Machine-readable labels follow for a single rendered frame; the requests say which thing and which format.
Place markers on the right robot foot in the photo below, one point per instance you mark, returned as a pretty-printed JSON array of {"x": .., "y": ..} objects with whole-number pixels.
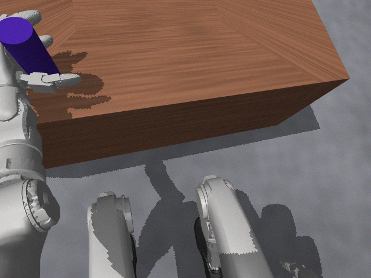
[{"x": 203, "y": 249}]

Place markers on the left robot hand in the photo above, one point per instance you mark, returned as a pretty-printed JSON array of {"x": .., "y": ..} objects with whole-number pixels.
[{"x": 12, "y": 74}]

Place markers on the left robot arm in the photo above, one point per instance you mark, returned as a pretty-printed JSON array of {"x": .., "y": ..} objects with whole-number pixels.
[{"x": 28, "y": 208}]

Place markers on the right robot hand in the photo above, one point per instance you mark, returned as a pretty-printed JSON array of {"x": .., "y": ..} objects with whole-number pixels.
[{"x": 296, "y": 268}]

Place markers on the can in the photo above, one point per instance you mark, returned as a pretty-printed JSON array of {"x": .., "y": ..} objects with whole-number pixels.
[{"x": 20, "y": 39}]

